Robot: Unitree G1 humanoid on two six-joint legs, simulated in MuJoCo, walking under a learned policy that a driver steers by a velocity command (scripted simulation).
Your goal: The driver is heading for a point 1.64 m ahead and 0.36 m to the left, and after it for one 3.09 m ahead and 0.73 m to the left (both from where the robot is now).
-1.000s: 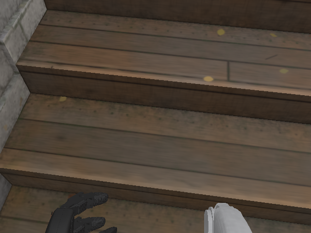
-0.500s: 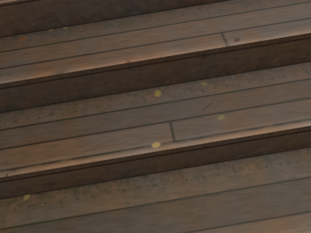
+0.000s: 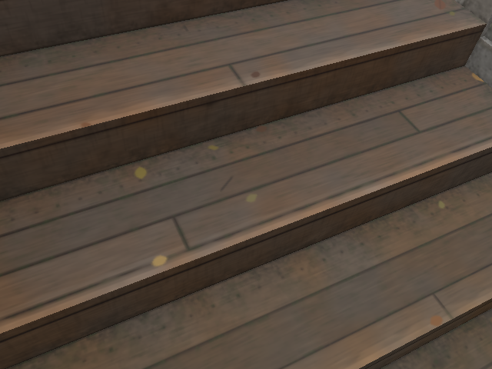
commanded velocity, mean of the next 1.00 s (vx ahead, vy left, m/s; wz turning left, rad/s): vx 0.21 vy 0.00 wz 0.24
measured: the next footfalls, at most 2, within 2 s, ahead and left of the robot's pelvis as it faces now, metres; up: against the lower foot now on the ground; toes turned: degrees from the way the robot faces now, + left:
right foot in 0.24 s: +0.11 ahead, -0.12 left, +0.00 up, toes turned -1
left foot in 0.82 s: +0.32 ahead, +0.28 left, +0.16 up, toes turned +16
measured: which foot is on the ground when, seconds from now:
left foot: down 0.00-0.30, up 0.32-0.80, down 0.82-1.00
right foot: up 0.00-0.22, down 0.24-0.82, up 0.84-1.00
